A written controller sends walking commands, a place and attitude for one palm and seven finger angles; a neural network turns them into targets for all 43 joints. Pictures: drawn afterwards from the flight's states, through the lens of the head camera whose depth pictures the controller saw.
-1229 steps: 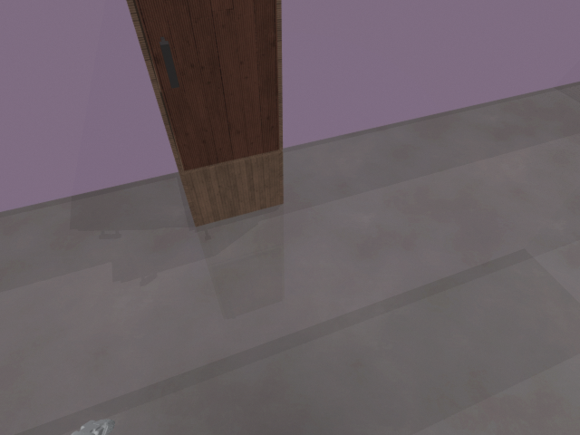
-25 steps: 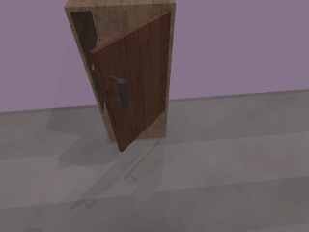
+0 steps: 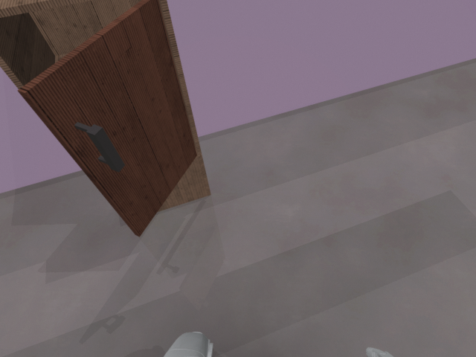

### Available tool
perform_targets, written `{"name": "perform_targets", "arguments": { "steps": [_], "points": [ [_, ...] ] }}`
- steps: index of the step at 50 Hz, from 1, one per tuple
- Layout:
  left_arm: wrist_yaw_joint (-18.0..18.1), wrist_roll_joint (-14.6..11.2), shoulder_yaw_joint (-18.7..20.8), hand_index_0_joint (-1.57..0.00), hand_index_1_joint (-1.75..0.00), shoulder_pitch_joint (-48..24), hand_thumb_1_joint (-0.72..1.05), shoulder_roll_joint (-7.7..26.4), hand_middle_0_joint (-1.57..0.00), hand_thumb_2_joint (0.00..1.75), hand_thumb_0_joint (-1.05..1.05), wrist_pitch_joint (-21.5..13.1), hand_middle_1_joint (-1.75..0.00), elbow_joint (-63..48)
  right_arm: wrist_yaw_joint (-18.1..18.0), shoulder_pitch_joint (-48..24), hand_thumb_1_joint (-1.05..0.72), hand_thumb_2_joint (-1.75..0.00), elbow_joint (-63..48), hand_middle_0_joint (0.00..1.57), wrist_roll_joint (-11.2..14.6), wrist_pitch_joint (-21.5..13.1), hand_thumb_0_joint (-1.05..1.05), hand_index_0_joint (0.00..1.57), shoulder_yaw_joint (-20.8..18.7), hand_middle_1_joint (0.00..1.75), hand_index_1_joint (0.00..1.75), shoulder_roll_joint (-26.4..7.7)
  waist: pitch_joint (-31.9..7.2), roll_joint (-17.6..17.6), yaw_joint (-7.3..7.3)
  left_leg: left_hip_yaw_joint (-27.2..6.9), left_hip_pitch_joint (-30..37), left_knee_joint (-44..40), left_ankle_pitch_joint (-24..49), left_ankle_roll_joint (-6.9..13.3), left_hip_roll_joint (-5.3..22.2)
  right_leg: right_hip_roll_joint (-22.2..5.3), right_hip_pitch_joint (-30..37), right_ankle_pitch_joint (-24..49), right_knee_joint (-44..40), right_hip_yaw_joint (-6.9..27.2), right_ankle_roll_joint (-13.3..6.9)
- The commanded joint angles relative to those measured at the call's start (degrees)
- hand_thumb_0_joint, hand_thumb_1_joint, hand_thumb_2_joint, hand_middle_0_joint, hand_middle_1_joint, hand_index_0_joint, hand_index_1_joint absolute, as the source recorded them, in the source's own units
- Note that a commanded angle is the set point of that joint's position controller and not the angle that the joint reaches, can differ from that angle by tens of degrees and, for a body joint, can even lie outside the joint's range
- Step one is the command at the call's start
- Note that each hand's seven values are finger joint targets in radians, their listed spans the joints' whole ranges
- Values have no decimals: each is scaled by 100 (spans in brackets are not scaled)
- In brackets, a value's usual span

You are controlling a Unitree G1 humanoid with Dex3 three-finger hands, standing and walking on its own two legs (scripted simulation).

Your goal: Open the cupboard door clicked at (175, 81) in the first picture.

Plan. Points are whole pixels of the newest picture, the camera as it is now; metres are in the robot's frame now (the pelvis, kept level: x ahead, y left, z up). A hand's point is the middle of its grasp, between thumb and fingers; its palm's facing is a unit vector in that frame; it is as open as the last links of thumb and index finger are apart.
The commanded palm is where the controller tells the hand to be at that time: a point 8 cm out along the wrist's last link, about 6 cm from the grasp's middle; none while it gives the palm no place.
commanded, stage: walk to a spot facing it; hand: left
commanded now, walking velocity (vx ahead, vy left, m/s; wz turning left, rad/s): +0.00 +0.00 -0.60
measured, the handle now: (99, 147) +0.50 +0.35 +0.00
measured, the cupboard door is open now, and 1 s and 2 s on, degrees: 45 45 45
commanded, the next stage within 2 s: none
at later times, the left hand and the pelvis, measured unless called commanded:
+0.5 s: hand (135, 337) +0.16 +0.23 -0.17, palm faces -0.25 -0.93 -0.26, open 7.4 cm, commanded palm none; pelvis +0.02 +0.03 -0.01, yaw -18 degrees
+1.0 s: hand (216, 275) +0.29 +0.08 -0.16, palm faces -0.60 -0.78 -0.16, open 7.4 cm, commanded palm none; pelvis +0.08 -0.01 +0.00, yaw -37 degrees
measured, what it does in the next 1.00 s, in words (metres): steps on the spot, turning right: left foot, then right foot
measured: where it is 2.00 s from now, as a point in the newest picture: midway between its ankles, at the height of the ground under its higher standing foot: (345, 320)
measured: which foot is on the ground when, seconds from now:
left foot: up 0.00-0.28, down 0.30-0.58, up 0.60-0.82, down 0.84-1.00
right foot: down 0.00-0.28, up 0.30-0.56, down 0.58-0.84, up 0.86-1.00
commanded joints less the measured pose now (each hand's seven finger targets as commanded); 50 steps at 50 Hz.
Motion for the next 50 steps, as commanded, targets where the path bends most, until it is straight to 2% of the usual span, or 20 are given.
{"name": "perform_targets", "arguments": {
  "steps": [1, 8, 11, 12, 14, 15, 20, 23, 26, 27, 28, 29, 31, 40, 41, 42, 43, 44, 46, 50],
  "points": [
    [95, 9, 296, -20, -30, 425, 90, 1150, -20, 90, 0, -97, -30, -354, -48, -130, -90, -90, -472, 20, 22, -126, 0, 20, -122, 30, 30, -458, -830, -594, 116, -131, -457, -269, -63, -12, -13, -1533, 1165, 1856, -685, 1986, -380],
    [74, 37, 343, -20, -30, 286, 90, 1314, -20, 90, 0, -70, -30, -535, -41, -223, -90, -90, -710, 20, 84, -234, 0, 20, -84, 30, 30, -429, -926, -663, 101, -193, 164, -1543, -292, 118, -205, -1463, 881, 1820, -555, 2478, -585],
    [79, 10, 324, -20, -30, 58, 90, 1276, -20, 90, 0, -59, -30, -589, -79, 215, -90, -90, -627, 20, 113, -297, 0, 20, -86, 30, 30, -474, -1064, -664, -123, -217, 1248, -2949, 308, 161, -256, -1204, 308, 1932, -228, 2434, -265],
    [80, -30, 293, -20, -30, -113, 90, 1196, -20, 90, 0, -58, -30, -634, -112, 578, -90, -90, -541, 20, 103, -354, 0, 20, -94, 30, 30, -596, -1188, -431, -322, -325, 2191, -3751, 814, 234, 10, -970, -299, 1490, 49, 2137, -12],
    [-51, -77, 187, -20, -30, -83, 90, 814, -20, 90, 0, -86, -30, -870, -165, 762, -90, -90, -646, 20, -46, -400, 0, 20, -208, 30, 30, -1424, -1011, 1750, -298, -2597, 3014, -4628, 1799, 1305, 2512, 106, -2119, -2370, 2178, 184, 683],
    [-115, 9, 237, -20, -30, -154, 90, 989, -20, 90, 0, -102, -30, -975, -193, 669, -90, -90, -779, 20, -98, -355, 0, 20, -175, 30, 30, -1440, -723, 916, -251, -2428, 2086, -4472, 2114, 1665, 2780, -236, -1960, -2351, 3298, -128, 814],
    [-241, -23, 157, -20, -30, -309, 90, 733, -20, 90, 0, 27, -30, -881, -158, 500, -90, -90, -790, 20, -157, -386, 0, 20, -49, 30, 30, -957, -807, 1238, -62, -70, 2112, -3639, 4122, 1014, 1359, -567, -1622, -1561, 3236, -619, 890],
    [-293, -25, 97, -20, -30, -550, 90, 657, -20, 90, 0, 13, -30, -919, -109, 872, -90, -90, -651, 20, -143, -347, 0, 20, -124, 30, 30, -1153, -713, 1290, -278, 210, 1963, -3462, 3969, 901, 1379, -411, -873, -1267, 2015, -1112, 783],
    [-298, -36, 129, -20, -30, -163, 90, 817, -20, 90, 0, -25, -30, -798, -53, 770, -90, -90, -668, 20, -102, -297, 0, 20, -166, 30, 30, -1287, -702, 1126, -45, 382, 1533, -2913, 3245, 647, 1405, -390, 150, -421, 819, -1200, 613],
    [-273, -22, 190, -20, -30, 158, 90, 1048, -20, 90, 0, -63, -30, -678, -31, 738, -90, -90, -683, 20, -61, -294, 0, 20, -173, 30, 30, -1214, -835, 700, 140, 603, 988, -2201, 2663, 398, 1193, -589, 1019, 438, 200, -944, 478],
    [-174, 43, 330, -20, -30, 529, 90, 1753, -20, 90, 0, -132, -30, -611, 13, 797, -90, -90, -855, 20, 17, -290, 0, 20, -82, 30, 30, -778, -1142, -1216, 286, 1175, -325, -674, 522, 2, 430, -2051, 2087, 2100, -379, 1185, -118],
    [-80, -35, 359, -20, -30, 903, 90, 2103, -20, 90, 0, -124, -30, -495, -22, 445, -90, -90, -1026, 20, 54, -256, 0, 20, -29, 30, 30, -761, -1244, -1776, 548, 547, -698, 366, -1829, -42, 131, -2962, 1809, 3292, -537, 2208, -840],
    [47, 8, 347, -20, -30, 237, 90, 1739, -20, 90, 0, -22, -30, -632, -33, 354, -90, -90, -898, 20, 46, -229, 0, 20, -65, 30, 30, -742, -1079, -1483, 273, 21, -866, 798, -1186, 46, 371, -2351, 1293, 1505, -450, 1917, -883],
    [-97, -4, 212, -20, -30, -848, 90, 1304, -20, 90, 0, -29, -30, -895, 76, 1746, -90, -90, -337, 20, -37, -385, 0, 20, -33, 30, 30, -552, -606, -628, -624, 655, 2335, -3119, 155, 80, -41, -1165, -1552, -2494, -449, 1174, -168],
    [-140, -13, 128, -20, -30, -840, 90, 909, -20, 90, 0, -25, -30, -988, 18, 2242, -90, -90, -208, 20, -101, -453, 0, 20, -108, 30, 30, -943, -675, 720, -804, -574, 2889, -4177, -1142, 370, 860, -528, -2270, -2665, 883, 630, 141],
    [-188, -73, 62, -20, -30, -1026, 90, 579, -20, 90, 0, -39, -30, -1260, -46, 2601, -90, -90, -191, 20, -225, -528, 0, 20, -206, 30, 30, -1572, -427, 2244, -911, -2971, 2872, -5260, -2428, 1075, 2660, 5, -3196, -2698, 2731, -510, 522],
    [-292, -12, 149, -20, -30, -1470, 90, 816, -20, 90, 0, -119, -30, -1404, -89, 2371, -90, -90, -262, 20, -198, -562, 0, 20, -206, 30, 30, -1645, -149, 1066, -829, -3246, 2121, -5558, -2511, 1500, 3002, -672, -3077, -2073, 3448, -130, 473],
    [-335, 66, 196, -20, -30, -1390, 90, 790, -20, 90, 0, -163, -30, -1278, -25, 2115, -90, -90, -352, 20, -220, -609, 0, 20, -146, 30, 30, -1431, -36, 469, -602, -2747, 1767, -5435, -2047, 1342, 2626, -682, -2886, -1616, 4018, -224, 487],
    [-429, 77, 163, -20, -30, -1010, 90, 594, -20, 90, 0, -154, -30, -1027, -25, 1562, -90, -90, -407, 20, -165, -676, 0, 20, 18, 30, 30, -937, 49, 923, -255, -986, 1816, -5073, -449, 914, 1895, -930, -2831, -771, 4135, -500, 587],
    [-462, 22, -22, -20, -30, -1234, 90, 236, -20, 90, 0, -152, -30, -987, -35, 2306, -90, -90, -50, 20, -146, -748, 0, 20, 67, 30, 30, -719, -437, 970, -446, 619, 2721, -4438, 2471, 771, 1523, -889, -2522, -425, 3112, -979, 626]
  ]
}}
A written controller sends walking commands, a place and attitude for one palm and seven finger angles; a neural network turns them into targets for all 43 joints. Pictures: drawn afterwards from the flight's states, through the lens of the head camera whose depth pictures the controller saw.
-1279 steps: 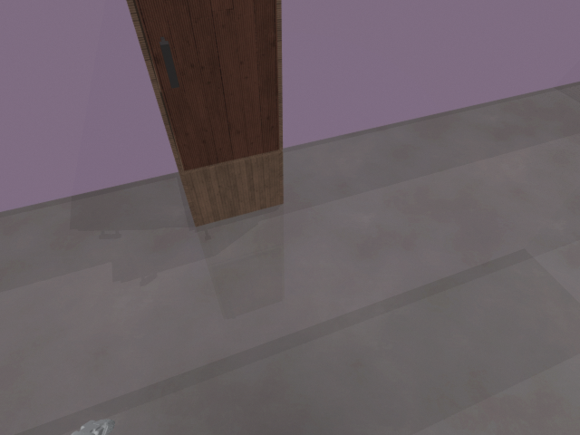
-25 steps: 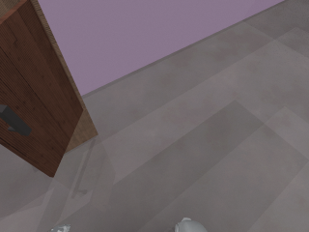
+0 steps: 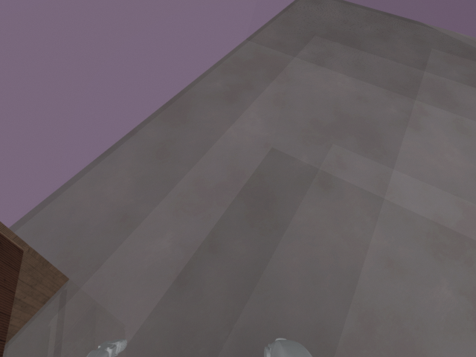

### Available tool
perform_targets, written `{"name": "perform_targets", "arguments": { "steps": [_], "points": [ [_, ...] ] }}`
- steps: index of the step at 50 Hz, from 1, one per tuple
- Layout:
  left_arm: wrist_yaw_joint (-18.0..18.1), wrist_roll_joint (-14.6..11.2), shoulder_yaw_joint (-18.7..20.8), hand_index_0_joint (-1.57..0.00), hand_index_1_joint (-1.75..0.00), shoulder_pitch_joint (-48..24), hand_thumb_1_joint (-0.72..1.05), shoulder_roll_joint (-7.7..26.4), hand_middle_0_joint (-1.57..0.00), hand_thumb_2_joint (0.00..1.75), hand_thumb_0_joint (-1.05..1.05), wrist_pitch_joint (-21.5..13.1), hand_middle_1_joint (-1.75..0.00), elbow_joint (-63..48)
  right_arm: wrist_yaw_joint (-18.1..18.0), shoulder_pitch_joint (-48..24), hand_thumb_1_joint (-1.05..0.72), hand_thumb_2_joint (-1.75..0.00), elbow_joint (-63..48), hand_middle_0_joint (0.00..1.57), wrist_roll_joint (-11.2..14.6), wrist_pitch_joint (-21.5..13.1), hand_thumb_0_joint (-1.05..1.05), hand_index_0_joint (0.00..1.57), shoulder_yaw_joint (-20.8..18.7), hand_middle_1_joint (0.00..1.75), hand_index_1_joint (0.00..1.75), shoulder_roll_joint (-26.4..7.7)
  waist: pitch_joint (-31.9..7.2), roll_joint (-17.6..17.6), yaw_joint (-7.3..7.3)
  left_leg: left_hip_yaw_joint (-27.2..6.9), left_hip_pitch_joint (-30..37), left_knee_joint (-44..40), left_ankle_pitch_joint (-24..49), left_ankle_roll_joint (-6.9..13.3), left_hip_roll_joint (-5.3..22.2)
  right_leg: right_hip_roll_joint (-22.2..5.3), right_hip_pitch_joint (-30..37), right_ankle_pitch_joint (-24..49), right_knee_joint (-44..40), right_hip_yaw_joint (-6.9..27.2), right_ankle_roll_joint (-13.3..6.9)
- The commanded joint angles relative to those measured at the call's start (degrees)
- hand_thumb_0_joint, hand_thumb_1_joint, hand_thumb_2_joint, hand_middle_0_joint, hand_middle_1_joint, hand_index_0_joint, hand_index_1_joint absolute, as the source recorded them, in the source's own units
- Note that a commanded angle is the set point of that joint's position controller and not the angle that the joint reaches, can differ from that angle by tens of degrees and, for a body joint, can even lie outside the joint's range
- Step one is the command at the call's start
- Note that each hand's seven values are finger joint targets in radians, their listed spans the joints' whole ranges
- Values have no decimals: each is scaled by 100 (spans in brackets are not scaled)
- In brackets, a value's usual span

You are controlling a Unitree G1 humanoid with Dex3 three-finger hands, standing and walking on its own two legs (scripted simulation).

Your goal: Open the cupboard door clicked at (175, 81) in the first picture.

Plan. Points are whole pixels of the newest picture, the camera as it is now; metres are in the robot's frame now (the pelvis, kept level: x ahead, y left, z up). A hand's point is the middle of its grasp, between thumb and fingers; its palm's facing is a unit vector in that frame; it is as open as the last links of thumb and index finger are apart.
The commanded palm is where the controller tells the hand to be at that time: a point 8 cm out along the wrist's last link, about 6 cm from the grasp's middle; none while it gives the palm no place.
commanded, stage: walk to a spot facing it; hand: left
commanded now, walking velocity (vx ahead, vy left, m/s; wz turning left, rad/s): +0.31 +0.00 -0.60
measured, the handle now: out of the picture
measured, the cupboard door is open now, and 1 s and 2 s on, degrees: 45 45 45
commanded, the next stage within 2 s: turn to face it in 1.12 s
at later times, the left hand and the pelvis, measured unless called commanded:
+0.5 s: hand (189, 300) +0.25 +0.10 -0.17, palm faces -0.22 -0.96 -0.20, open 7.3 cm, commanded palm none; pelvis +0.18 -0.08 +0.00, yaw -15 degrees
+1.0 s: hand (251, 177) +0.59 -0.03 -0.17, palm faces -0.45 -0.86 -0.25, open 7.4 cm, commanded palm none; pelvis +0.40 -0.17 -0.02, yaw -27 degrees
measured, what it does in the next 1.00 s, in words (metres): walks ahead, turning right: right foot, then left foot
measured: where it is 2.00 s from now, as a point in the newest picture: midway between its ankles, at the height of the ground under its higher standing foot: (298, 255)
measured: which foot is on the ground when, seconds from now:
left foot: down 0.00-0.20, up 0.22-0.60, down 0.62-0.98, up 1.00-1.00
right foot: up 0.00-0.18, down 0.20-0.62, up 0.64-0.96, down 0.98-1.00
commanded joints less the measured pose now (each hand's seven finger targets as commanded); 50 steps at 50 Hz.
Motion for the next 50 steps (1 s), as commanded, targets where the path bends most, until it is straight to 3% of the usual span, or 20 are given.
{"name": "perform_targets", "arguments": {
  "steps": [1, 5, 7, 8, 9, 10, 11, 13, 16, 26, 29, 31, 32, 36, 39, 46, 47, 48, 49, 50],
  "points": [
    [-34, -68, -105, -20, -30, -839, 90, -37, -20, 90, 0, -250, -30, -660, -64, 739, -90, -90, 5, 20, 4, -163, 0, 20, -247, 30, 30, -901, -17, 1111, -210, -191, 1148, -890, 2231, 548, 1156, -168, -690, 228, -985, -390, 0],
    [-44, -74, -88, -20, -30, -1071, 90, 21, -20, 90, 0, -241, -30, -658, -24, 747, -90, -90, 79, 20, -20, -107, 0, 20, -287, 30, 30, -985, 187, 1255, -236, 110, 671, -887, 1872, 557, 1401, -35, 285, 118, -2148, -699, -148],
    [-14, -67, -32, -20, -30, -528, 90, 191, -20, 90, 0, -286, -30, -475, -9, 599, -90, -90, 82, 20, 11, -78, 0, 20, -309, 30, 30, -1062, -100, 1132, 83, 348, 529, -65, 2715, 457, 1408, 195, 1358, 68, -2648, -871, -342],
    [19, -57, 43, -20, -30, 354, 90, 380, -20, 90, 0, -344, -30, -183, 8, 406, -90, -90, 24, 20, 57, -71, 0, 20, -300, 30, 30, -1086, -422, 776, 546, 637, -40, 1067, 3095, 271, 1151, 381, 2725, 298, -3036, -940, -502],
    [103, -37, 220, -20, -30, 1438, 90, 989, -20, 90, 0, -420, -30, 128, 86, 166, -90, -90, -122, 20, 183, -100, 0, 20, -247, 30, 30, -848, -1046, -339, 1067, 883, -1583, 2700, 2005, 37, 755, -613, 4633, -260, -3465, 362, -885],
    [220, -129, 394, -20, -30, 2184, 90, 1665, -20, 90, 0, -430, -30, 312, 85, -214, -90, -90, -487, 20, 259, -117, 0, 20, -192, 30, 30, -535, -1417, -1750, 1261, 517, -3163, 4630, -1881, -225, -135, -2306, 5323, 271, -4433, 3356, -1555],
    [328, -201, 375, -20, -30, 1928, 90, 1674, -20, 90, 0, -379, -30, 266, 45, -706, -90, -90, -558, 20, 219, -72, 0, 20, -268, 30, 30, -801, -901, -867, 1170, -483, -3516, 5250, -1758, -135, 101, -2452, 4491, 29, -4742, 3696, -1795],
    [398, -177, 178, -20, -30, 914, 90, 1011, -20, 90, 0, -424, -30, 24, 58, -847, -90, -90, -411, 20, 143, -54, 0, 20, -309, 30, 30, -629, -138, -462, 582, -854, -3208, 4916, -676, -145, 476, -1895, 2965, 167, -4851, 2463, -1479],
    [404, -81, 92, -20, -30, 416, 90, 650, -20, 90, 0, -548, -30, -26, 103, -316, -90, -90, -56, 20, 78, 95, 0, 20, -311, 30, 30, -342, -208, -476, 56, -648, -2142, 3735, -226, -221, 325, -1207, 2011, 1029, -4897, 1323, -1229],
    [370, -106, 84, -20, -30, 1197, 90, 615, -20, 90, 0, -672, -30, 448, 218, -1730, -90, -90, -552, 20, 124, -75, 0, 20, -305, 30, 30, -284, 28, -415, 356, -456, -1895, 1244, 402, -105, -160, -1101, 2871, 2260, -4604, 1408, -1153],
    [388, -163, 89, -20, -30, 965, 90, 548, -20, 90, 0, -659, -30, 414, 109, -626, -90, -90, -176, 20, 82, -168, 0, 20, -372, 30, 30, -650, -304, -30, -271, -413, 459, 179, 875, 95, -290, -653, 1891, 2797, -3295, 940, -791],
    [300, -209, -24, -20, -30, 1228, 90, 152, -20, 90, 0, -676, -30, 239, 19, 862, -90, -90, 130, 20, -46, -162, 0, 20, -594, 30, 30, -1712, -1325, 2124, -659, -3568, 2542, -712, 223, 1202, 2287, 480, -221, -1314, 199, -14, -300],
    [296, -139, 1, -20, -30, 882, 90, 287, -20, 90, 0, -702, -30, 104, 31, 689, -90, -90, 70, 20, -13, -88, 0, 20, -531, 30, 30, -1595, -867, 1269, -645, -3909, 1725, -1035, -620, 1460, 2497, 223, -585, -1451, 964, 298, -354],
    [158, -39, 17, -20, -30, 708, 90, 18, -20, 90, 0, -510, -30, 214, -2, -471, -90, -90, -99, 20, 18, -220, 0, 20, -311, 30, 30, -699, 106, 1120, 94, -1791, 16, -1384, -91, 787, 1540, -444, -600, 21, 930, 309, -182],
    [99, -51, -47, -20, -30, 611, 90, -139, -20, 90, 0, -393, -30, 165, 23, -378, -90, -90, 32, 20, 33, -241, 0, 20, -314, 30, 30, -764, -129, 1022, 155, -623, -84, -1386, 735, 728, 1217, -479, 79, 225, -696, -64, -105],
    [78, -33, 9, -20, -30, 472, 90, 80, -20, 90, 0, -404, -30, 140, 115, -342, -90, -90, 171, 20, 8, -69, 0, 20, -386, 30, 30, -958, 63, 729, 344, -106, -451, -779, -158, 532, 1103, -71, 1716, 631, -2752, -730, -167],
    [108, -21, 72, -20, -30, 978, 90, 304, -20, 90, 0, -429, -30, 319, 117, -387, -90, -90, 187, 20, 36, -58, 0, 20, -360, 30, 30, -900, -107, 408, 606, 88, -793, 57, 279, 390, 889, 16, 2608, 463, -2966, -647, -291],
    [164, -5, 183, -20, -30, 1827, 90, 750, -20, 90, 0, -498, -30, 569, 162, -491, -90, -90, 115, 20, 104, -66, 0, 20, -303, 30, 30, -727, -463, -506, 1048, 623, -1687, 1749, 271, 149, 377, -712, 3807, -560, -3559, 467, -663],
    [260, -55, 344, -20, -30, 2543, 90, 1506, -20, 90, 0, -527, -30, 746, 200, -656, -90, -90, -149, 20, 186, -97, 0, 20, -234, 30, 30, -372, -841, -2229, 1288, 497, -3064, 3709, -1929, -44, -391, -2246, 4630, -1065, -4750, 3193, -1360],
    [344, -146, 288, -20, -30, 2342, 90, 1486, -20, 90, 0, -509, -30, 690, 173, -926, -90, -90, -208, 20, 151, -100, 0, 20, -287, 30, 30, -675, -671, -1606, 1185, -380, -3464, 4542, -1765, 13, -95, -2429, 4314, -1252, -5147, 3658, -1618]
  ]
}}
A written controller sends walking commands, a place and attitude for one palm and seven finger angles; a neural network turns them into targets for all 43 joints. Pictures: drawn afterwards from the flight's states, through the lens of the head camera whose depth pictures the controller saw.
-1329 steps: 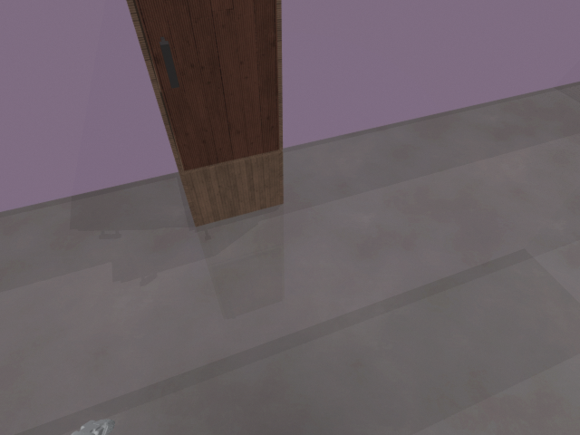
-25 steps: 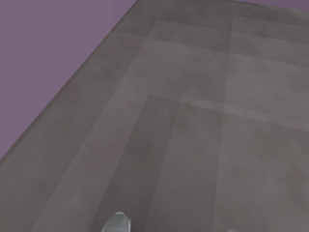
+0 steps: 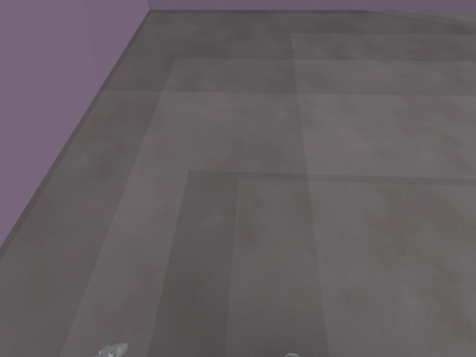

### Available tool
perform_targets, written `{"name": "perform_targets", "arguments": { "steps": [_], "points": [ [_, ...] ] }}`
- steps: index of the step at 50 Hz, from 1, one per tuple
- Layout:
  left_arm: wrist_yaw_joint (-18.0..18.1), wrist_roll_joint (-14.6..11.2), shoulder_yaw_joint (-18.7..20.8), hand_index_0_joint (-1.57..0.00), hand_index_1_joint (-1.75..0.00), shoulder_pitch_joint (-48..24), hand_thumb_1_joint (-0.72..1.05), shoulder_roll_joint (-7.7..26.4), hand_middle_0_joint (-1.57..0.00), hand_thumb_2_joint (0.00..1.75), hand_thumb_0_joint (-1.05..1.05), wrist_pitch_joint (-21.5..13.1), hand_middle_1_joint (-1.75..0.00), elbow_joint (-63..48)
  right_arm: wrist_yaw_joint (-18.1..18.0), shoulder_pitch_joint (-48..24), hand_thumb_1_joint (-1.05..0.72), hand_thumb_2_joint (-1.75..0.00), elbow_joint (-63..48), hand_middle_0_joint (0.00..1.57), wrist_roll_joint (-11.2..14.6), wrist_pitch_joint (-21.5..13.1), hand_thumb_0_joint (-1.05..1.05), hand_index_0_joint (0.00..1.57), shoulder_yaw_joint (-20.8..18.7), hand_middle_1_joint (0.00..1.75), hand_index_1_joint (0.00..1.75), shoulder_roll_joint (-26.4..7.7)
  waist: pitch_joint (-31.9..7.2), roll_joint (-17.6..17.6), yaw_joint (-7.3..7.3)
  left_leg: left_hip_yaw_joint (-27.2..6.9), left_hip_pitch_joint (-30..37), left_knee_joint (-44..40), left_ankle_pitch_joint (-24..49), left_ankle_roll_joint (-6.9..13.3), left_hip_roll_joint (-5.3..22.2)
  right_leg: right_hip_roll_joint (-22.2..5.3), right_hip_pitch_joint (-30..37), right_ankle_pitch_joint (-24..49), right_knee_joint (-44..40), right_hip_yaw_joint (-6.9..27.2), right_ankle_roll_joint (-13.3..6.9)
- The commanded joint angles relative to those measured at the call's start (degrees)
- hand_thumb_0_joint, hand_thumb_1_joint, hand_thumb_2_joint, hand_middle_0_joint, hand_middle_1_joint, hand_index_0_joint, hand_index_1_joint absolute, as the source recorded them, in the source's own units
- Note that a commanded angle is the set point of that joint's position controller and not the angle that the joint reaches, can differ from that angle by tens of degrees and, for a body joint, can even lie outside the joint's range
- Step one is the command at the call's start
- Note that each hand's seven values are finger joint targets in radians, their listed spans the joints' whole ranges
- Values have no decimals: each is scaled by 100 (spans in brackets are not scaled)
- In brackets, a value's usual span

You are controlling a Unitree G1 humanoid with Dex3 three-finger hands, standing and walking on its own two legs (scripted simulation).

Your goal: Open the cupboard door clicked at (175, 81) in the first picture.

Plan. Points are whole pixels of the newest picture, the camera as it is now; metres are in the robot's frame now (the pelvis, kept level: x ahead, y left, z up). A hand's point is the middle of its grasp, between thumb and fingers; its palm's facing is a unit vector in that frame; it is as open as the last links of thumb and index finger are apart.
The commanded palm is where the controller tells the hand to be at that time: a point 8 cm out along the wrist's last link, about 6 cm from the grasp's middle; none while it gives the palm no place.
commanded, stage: walk to a spot facing it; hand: left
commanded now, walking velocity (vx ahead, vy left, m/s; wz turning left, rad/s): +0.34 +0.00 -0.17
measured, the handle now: out of the picture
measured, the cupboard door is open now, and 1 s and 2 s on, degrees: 45 45 45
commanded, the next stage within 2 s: turn to face it in 0.12 s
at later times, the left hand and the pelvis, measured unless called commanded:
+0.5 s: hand (161, 310) +0.24 +0.18 -0.17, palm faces +0.08 -0.98 -0.18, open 7.4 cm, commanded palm none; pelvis +0.21 +0.00 +0.01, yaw +2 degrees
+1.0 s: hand (157, 312) +0.23 +0.19 -0.17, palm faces +0.38 -0.89 -0.25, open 7.4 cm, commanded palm none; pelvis +0.28 -0.02 +0.00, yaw +22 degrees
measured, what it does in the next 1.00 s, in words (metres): walks ahead, turning left: left foot, then right foot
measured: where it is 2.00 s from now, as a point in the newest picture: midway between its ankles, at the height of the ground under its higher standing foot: (266, 320)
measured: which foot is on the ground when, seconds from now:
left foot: up 0.00-0.32, down 0.34-0.60, up 0.62-0.92, down 0.94-1.00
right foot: down 0.00-0.34, up 0.36-0.58, down 0.60-0.94, up 0.96-1.00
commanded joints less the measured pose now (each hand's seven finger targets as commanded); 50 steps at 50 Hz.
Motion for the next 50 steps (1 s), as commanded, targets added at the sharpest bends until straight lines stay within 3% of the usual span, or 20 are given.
{"name": "perform_targets", "arguments": {
  "steps": [1, 5, 11, 14, 15, 16, 17, 19, 23, 28, 29, 30, 31, 36, 43, 45, 46, 47, 48, 50],
  "points": [
    [313, -131, 265, -20, -30, 1784, 90, 1219, -20, 90, 0, -33, -30, 309, 18, -1196, -90, -90, -827, 20, 78, -257, 0, 20, -98, 30, 30, -447, -417, -1363, 899, -880, -3736, 3540, -212, 210, -73, -2023, 2975, -1421, -2475, 3704, -1234],
    [328, -96, 16, -20, -30, 863, 90, 527, -20, 90, 0, -196, -30, 159, 22, -661, -90, -90, -426, 20, 14, -133, 0, 20, -6, 30, 30, -87, -145, -701, 126, -784, -2464, 2013, 586, 35, 137, -1320, 1540, 1253, -2321, 1480, -888],
    [307, -126, 5, -20, -30, 971, 90, 595, -20, 90, 0, -247, -30, 475, 92, -903, -90, -90, -481, 20, 64, -184, 0, 20, 32, 30, 30, 111, -78, -598, 126, -396, -1807, -4, 1416, 78, -253, -947, 1866, 2059, -2074, 916, -688],
    [365, -170, -23, -20, -30, 887, 90, 466, -20, 90, 0, -213, -30, 565, 23, -482, -90, -90, -256, 20, 63, -229, 0, 20, 45, 30, 30, -10, -139, -452, -146, -394, -837, -809, 2249, 237, -446, -752, 1802, 2492, -1427, 371, -321],
    [388, -175, -56, -20, -30, 963, 90, 359, -20, 90, 0, -181, -30, 586, -10, -18, -90, -90, -102, 20, 41, -255, 0, 20, 11, 30, 30, -207, -420, -11, -295, -654, -76, -964, 3064, 371, -351, -569, 1578, 2317, -686, 148, -119],
    [420, -178, -96, -20, -30, 1226, 90, 199, -20, 90, 0, -143, -30, 571, -59, 462, -90, -90, -2, 20, -12, -273, 0, 20, -61, 30, 30, -605, -781, 796, -374, -1777, 829, -981, 4244, 845, 465, -122, 780, 1036, 389, -72, 155],
    [436, -224, -162, -20, -30, 1482, 90, -20, -20, 90, 0, -134, -30, 521, -121, 808, -90, -90, 51, 20, -28, -215, 0, 20, -131, 30, 30, -924, -1111, 1582, -399, -2910, 1294, -1307, 5355, 1529, 1401, 403, 198, -1806, 1719, -245, 293],
    [463, -166, -167, -20, -30, 947, 90, 3, -20, 90, 0, -35, -30, 285, -221, 341, -90, -90, -61, 20, -1, -107, 0, 20, -73, 30, 30, -860, -676, 1744, -239, -3413, 405, -1771, 4699, 1729, 1530, 198, -389, -2293, 2859, 449, 337],
    [366, -158, -88, -20, -30, 692, 90, -84, -20, 90, 0, 135, -30, 153, -213, -680, -90, -90, -509, 20, -23, -40, 0, 20, -92, 30, 30, -634, -535, 749, 78, -2519, -806, -1924, 3272, 1364, 817, 56, 247, -1671, 1651, 469, 474],
    [386, -119, 18, -20, -30, 1183, 90, 78, -20, 90, 0, 201, -30, 112, -143, -1314, -90, -90, -837, 20, 20, 161, 0, 20, -213, 30, 30, -794, -504, 584, 377, -2449, -1951, -1826, 832, 992, 268, 237, 1614, -430, -395, 202, 487],
    [418, -80, 76, -20, -30, 1306, 90, 341, -20, 90, 0, 171, -30, 63, -108, -1405, -90, -90, -953, 20, 54, 193, 0, 20, -203, 30, 30, -630, -438, -89, 467, -2157, -2511, -1320, 317, 724, -151, -200, 2092, -723, -1336, 717, 384],
    [455, -1, 187, -20, -30, 1333, 90, 874, -20, 90, 0, 156, -30, -48, -52, -1489, -90, -90, -1099, 20, 81, 222, 0, 20, -166, 30, 30, -310, -258, -1551, 564, -1250, -3247, -14, -318, 270, -924, -1561, 2179, -1543, -2321, 2274, -104],
    [456, -29, 184, -20, -30, 1155, 90, 1140, -20, 90, 0, 197, -30, -225, 11, -1710, -90, -90, -1225, 20, 47, 232, 0, 20, -214, 30, 30, -420, -192, -1677, 630, -920, -2900, 1469, -645, 159, -936, -2486, 1509, -1337, -2788, 2801, -611],
    [495, -56, 45, -20, -30, 606, 90, 624, -20, 90, 0, 66, -30, -341, 105, -1559, -90, -90, -1015, 20, 84, 316, 0, 20, -150, 30, 30, -136, -28, -1069, 202, -816, -2776, 2262, 42, 8, -521, -1588, 1928, 3097, -1571, 495, -388],
    [469, -67, 123, -20, -30, 925, 90, 1095, -20, 90, 0, 56, -30, -329, 132, -1777, -90, -90, -1245, 20, 96, 252, 0, 20, -39, 30, 30, -228, -566, -1292, 265, -127, -1696, -8, 560, 147, -892, -1540, 2684, 5281, -521, -191, -139],
    [442, -125, 129, -20, -30, 749, 90, 1177, -20, 90, 0, 63, -30, -431, 102, -1188, -90, -90, -1152, 20, 43, 222, 0, 20, -110, 30, 30, -541, -896, -987, -106, -107, -372, -944, 1664, 294, -931, -1460, 2059, 4722, 434, -450, 144],
    [414, -152, 105, -20, -30, 607, 90, 1040, -20, 90, 0, 80, -30, -545, 96, -778, -90, -90, -1087, 20, 3, 205, 0, 20, -227, 30, 30, -936, -1188, -171, -352, -856, 870, -1114, 3297, 588, -206, -1214, 909, 3015, 1411, -565, 406],
    [374, -206, 3, -20, -30, 461, 90, 603, -20, 90, 0, 114, -30, -820, 59, -322, -90, -90, -1048, 20, -12, 184, 0, 20, -405, 30, 30, -1647, -1387, 1609, -578, -3304, 1629, -1248, 6055, 1711, 1660, -324, -759, -2035, 2894, -467, 794],
    [463, -125, 5, -20, -30, 164, 90, 722, -20, 90, 0, 215, -30, -1058, 46, -67, -90, -90, -951, 20, 47, 234, 0, 20, -384, 30, 30, -1766, -1272, 754, -589, -3193, 1329, -1231, 5851, 2033, 1959, -289, -968, -2526, 3308, 359, 708],
    [471, -118, 26, -20, -30, -40, 90, 581, -20, 90, 0, 304, -30, -939, -84, -741, -90, -90, -1115, 20, 33, 205, 0, 20, -352, 30, 30, -1526, -786, 1215, -341, -3022, 307, -1611, 4013, 1708, 1398, -355, -1114, -1985, 3275, 661, 757]
  ]
}}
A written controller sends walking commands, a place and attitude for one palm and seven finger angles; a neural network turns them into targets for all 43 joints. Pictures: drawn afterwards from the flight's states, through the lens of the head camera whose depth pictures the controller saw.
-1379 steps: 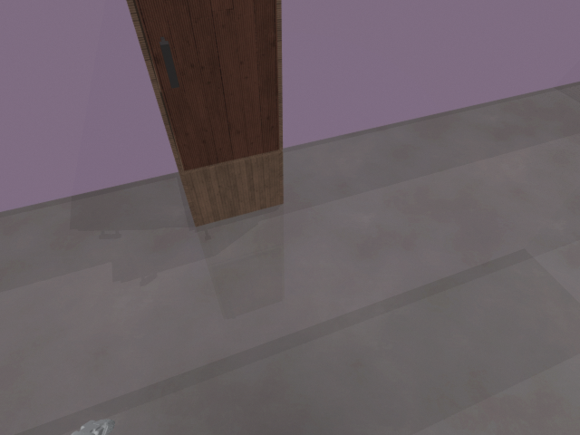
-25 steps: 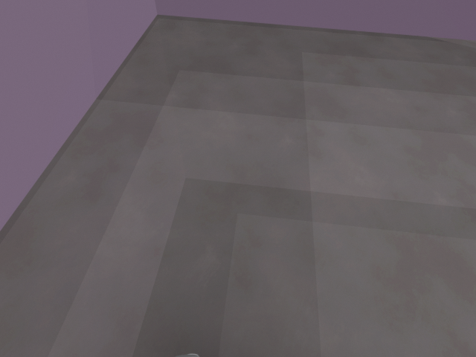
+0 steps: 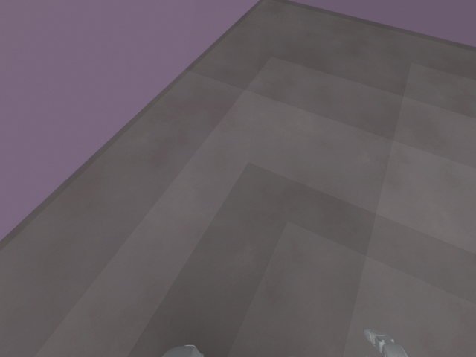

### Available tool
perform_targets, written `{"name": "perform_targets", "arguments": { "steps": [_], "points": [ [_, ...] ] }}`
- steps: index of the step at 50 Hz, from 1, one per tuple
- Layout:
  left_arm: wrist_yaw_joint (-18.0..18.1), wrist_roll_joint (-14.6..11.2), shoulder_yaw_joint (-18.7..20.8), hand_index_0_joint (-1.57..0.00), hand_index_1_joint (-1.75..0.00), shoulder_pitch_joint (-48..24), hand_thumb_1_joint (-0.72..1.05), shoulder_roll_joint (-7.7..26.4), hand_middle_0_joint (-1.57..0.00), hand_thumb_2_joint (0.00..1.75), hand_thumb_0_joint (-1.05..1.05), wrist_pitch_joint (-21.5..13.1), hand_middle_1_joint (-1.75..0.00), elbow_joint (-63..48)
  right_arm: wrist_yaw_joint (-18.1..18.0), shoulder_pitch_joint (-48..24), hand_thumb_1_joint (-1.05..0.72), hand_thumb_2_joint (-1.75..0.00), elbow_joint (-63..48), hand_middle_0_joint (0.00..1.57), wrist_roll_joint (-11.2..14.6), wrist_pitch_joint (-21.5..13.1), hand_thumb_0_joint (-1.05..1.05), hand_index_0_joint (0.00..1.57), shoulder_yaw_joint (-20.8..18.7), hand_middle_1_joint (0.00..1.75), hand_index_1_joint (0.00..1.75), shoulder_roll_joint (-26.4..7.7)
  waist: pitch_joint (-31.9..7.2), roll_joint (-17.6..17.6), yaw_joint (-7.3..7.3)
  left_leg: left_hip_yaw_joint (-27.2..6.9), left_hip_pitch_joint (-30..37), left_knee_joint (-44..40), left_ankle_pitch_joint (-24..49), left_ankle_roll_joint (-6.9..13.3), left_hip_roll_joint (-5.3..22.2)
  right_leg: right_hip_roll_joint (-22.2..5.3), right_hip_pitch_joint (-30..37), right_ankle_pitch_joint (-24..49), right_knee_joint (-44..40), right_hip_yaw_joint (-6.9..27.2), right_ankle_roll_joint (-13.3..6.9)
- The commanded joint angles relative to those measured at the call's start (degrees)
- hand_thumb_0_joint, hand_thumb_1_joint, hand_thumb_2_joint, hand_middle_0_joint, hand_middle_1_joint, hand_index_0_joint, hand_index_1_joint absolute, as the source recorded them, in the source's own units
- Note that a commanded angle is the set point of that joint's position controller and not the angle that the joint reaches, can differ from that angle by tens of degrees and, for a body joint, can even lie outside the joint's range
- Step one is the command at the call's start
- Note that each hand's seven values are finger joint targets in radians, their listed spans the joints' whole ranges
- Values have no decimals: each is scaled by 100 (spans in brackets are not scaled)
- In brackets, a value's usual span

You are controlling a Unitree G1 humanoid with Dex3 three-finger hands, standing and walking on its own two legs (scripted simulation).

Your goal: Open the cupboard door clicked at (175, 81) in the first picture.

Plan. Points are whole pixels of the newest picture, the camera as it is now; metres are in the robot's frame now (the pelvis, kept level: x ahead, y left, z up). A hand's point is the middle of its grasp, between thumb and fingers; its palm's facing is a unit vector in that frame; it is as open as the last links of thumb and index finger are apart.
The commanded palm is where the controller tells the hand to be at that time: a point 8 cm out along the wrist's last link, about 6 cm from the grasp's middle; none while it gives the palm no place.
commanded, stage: turn to face it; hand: left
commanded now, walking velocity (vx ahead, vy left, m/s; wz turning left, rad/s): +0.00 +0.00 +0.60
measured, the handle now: out of the picture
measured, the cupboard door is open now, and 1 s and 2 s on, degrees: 45 45 45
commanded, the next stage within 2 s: none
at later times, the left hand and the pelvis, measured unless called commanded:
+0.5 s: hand out of the picture +0.03 +0.15 -0.15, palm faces +0.31 -0.92 -0.23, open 7.4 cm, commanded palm none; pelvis +0.03 -0.05 +0.02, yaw +19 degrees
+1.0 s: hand out of the picture +0.01 +0.14 -0.13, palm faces +0.57 -0.77 -0.29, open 7.4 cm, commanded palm none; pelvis +0.06 -0.08 +0.02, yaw +37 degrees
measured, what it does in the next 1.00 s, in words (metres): steps on the spot, turning left: right foot, then left foot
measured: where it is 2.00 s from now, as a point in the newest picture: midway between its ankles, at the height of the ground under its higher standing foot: outside the picture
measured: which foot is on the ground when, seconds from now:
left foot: down 0.00-0.24, up 0.26-0.54, down 0.56-0.86, up 0.88-1.00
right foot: up 0.00-0.22, down 0.24-0.56, up 0.58-0.86, down 0.88-1.00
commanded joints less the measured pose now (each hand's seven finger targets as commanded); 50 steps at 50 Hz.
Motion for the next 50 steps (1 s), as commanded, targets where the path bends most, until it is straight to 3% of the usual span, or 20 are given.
{"name": "perform_targets", "arguments": {
  "steps": [1, 4, 10, 12, 13, 17, 21, 25, 26, 27, 28, 29, 33, 39, 41, 42, 43, 44, 47, 50],
  "points": [
    [54, -12, 179, -20, -30, -570, 90, 534, -20, 90, 0, -65, -30, -806, -198, 555, -90, -90, -191, 20, -17, -10, 0, 20, -291, 30, 30, -1197, -832, 1508, -240, -2116, 974, -1611, 2067, 919, 1789, 46, -1369, 251, 1108, 915, 147],
    [-35, -14, 198, -20, -30, -267, 90, 427, -20, 90, 0, 6, -30, -658, -170, 161, -90, -90, -312, 20, -44, -11, 0, 20, -267, 30, 30, -1139, -641, 1255, 7, -1712, 291, -1788, 916, 642, 1289, 272, -706, 592, 72, 666, 115],
    [-14, 2, 241, -20, -30, 393, 90, 576, -20, 90, 0, -147, -30, -622, -117, -116, -90, -90, -472, 20, 11, 85, 0, 20, -364, 30, 30, -1045, -805, 802, 325, -1831, -653, -935, 21, 266, 723, 545, 1179, 1620, -2815, 464, 18],
    [66, 109, 372, -20, -30, 460, 90, 1442, -20, 90, 0, -222, -30, -768, -45, -207, -90, -90, -702, 20, 57, 73, 0, 20, -288, 30, 30, -446, -750, -1625, 506, -539, -1658, 1838, -1919, -417, -455, -1992, 1253, 1378, -4474, 3188, -1017],
    [95, 64, 325, -20, -30, 273, 90, 1311, -20, 90, 0, -244, -30, -820, -28, -164, -90, -90, -664, 20, 18, 98, 0, 20, -319, 30, 30, -639, -728, -1251, 380, -896, -1492, 2930, -1825, -341, -121, -2075, 754, 1557, -4332, 3041, -1301],
    [129, 63, 182, -20, -30, -479, 90, 771, -20, 90, 0, -247, -30, -946, 58, 85, -90, -90, -369, 20, 52, 189, 0, 20, -237, 30, 30, -301, -595, -1049, -68, -502, -1085, 2829, -1088, -534, 172, -1122, 751, 3776, -3627, 916, -941],
    [120, 73, 248, -20, -30, 112, 90, 971, -20, 90, 0, -264, -30, -694, 85, -236, -90, -90, -401, 20, 88, 130, 0, 20, -136, 30, 30, -106, -755, -878, 281, -37, -664, 1152, -1159, -540, -5, -1207, 1558, 5034, -3221, 647, -935],
    [79, 5, 330, -20, -30, 34, 90, 1088, -20, 90, 0, -228, -30, -660, 46, 212, -90, -90, -320, 20, 74, 58, 0, 20, -145, 30, 30, -268, -1004, -760, 67, 121, 401, -529, -153, -407, -78, -1200, 1374, 4753, -2494, 221, -621],
    [55, -23, 315, -20, -30, -47, 90, 1008, -20, 90, 0, -206, -30, -677, 49, 508, -90, -90, -252, 20, 57, 32, 0, 20, -197, 30, 30, -476, -1123, -326, -116, -124, 1161, -1156, 590, -315, 91, -1109, 854, 4215, -1884, 24, -376],
    [26, -64, 287, -20, -30, -45, 90, 682, -20, 90, 0, -162, -30, -857, 12, 897, -90, -90, -209, 20, -9, -20, 0, 20, -357, 30, 30, -1129, -1404, 1224, -329, -1913, 2170, -1395, 2249, 303, 1453, -474, -559, 1943, -704, -270, 46],
    [27, -42, 140, -20, -30, -449, 90, 419, -20, 90, 0, -132, -30, -1134, -48, 1294, -90, -90, -135, 20, -8, 18, 0, 20, -455, 30, 30, -1557, -1277, 2124, -556, -3150, 2324, -1514, 4170, 1192, 2537, 43, -1635, -831, 318, 102, 245],
    [66, 19, 161, -20, -30, -821, 90, 581, -20, 90, 0, -65, -30, -1164, -103, 1454, -90, -90, -17, 20, -19, 17, 0, 20, -438, 30, 30, -1460, -1277, 1483, -642, -2927, 2056, -1475, 3269, 1272, 2370, 48, -1715, -529, 823, 632, 157],
    [-21, -18, 195, -20, -30, -629, 90, 461, -20, 90, 0, -21, -30, -794, -213, 466, -90, -90, -242, 20, -30, -29, 0, 20, -301, 30, 30, -1028, -763, 1195, -96, -1969, 1020, -1634, 2128, 698, 1350, 173, -1299, 705, 620, 806, 165],
    [-20, -55, 164, -20, -30, -447, 90, 384, -20, 90, 0, -59, -30, -795, -178, 349, -90, -90, -279, 20, -42, 34, 0, 20, -360, 30, 30, -1089, -842, 1311, -37, -2194, 563, -1481, 1682, 640, 1131, 618, -61, 830, -1396, 545, 82],
    [-8, -52, 200, -20, -30, 31, 90, 478, -20, 90, 0, -126, -30, -705, -165, 119, -90, -90, -349, 20, 1, 62, 0, 20, -382, 30, 30, -1066, -887, 1111, 221, -2129, 76, -1079, 1388, 425, 883, 697, 850, 1598, -2583, 474, 51],
    [29, -24, 257, -20, -30, 238, 90, 711, -20, 90, 0, -189, -30, -683, -144, 110, -90, -90, -399, 20, 48, 65, 0, 20, -364, 30, 30, -855, -964, 600, 324, -1927, -489, -565, 679, 136, 506, 259, 1580, 1826, -3482, 858, -50],
    [91, 76, 380, -20, -30, 378, 90, 1291, -20, 90, 0, -245, -30, -689, -100, 200, -90, -90, -523, 20, 89, 60, 0, 20, -304, 30, 30, -429, -955, -1228, 395, -936, -1552, 861, -1091, -344, -363, -1372, 2104, 1930, -4172, 2649, -610],
    [90, 52, 328, -20, -30, 285, 90, 1445, -20, 90, 0, -219, -30, -741, -63, 66, -90, -90, -585, 20, 34, 69, 0, 20, -319, 30, 30, -547, -778, -1391, 419, -822, -1449, 2340, -2087, -382, -324, -2163, 1296, 2293, -4250, 2950, -1169],
    [142, 20, 192, -20, -30, -572, 90, 798, -20, 90, 0, -216, -30, -933, 6, 208, -90, -90, -316, 20, 18, 197, 0, 20, -323, 30, 30, -507, -483, -1065, -53, -853, -1338, 3529, -1100, -481, 168, -1305, 743, 2840, -3913, 1589, -1064],
    [128, 32, 181, -20, -30, -332, 90, 810, -20, 90, 0, -263, -30, -850, 54, 25, -90, -90, -297, 20, 64, 194, 0, 20, -214, 30, 30, -291, -596, -964, 50, -398, -1016, 2293, -1101, -598, 134, -1108, 1232, 4551, -3514, 698, -953]
  ]
}}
